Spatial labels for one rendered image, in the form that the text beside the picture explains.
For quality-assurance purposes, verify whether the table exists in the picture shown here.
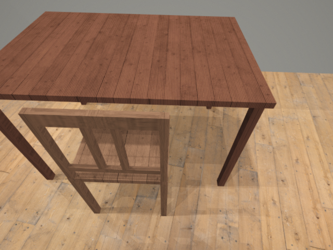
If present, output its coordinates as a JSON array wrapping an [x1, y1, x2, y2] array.
[[0, 11, 277, 186]]

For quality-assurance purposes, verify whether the chair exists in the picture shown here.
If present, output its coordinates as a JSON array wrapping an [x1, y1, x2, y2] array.
[[18, 107, 170, 216]]

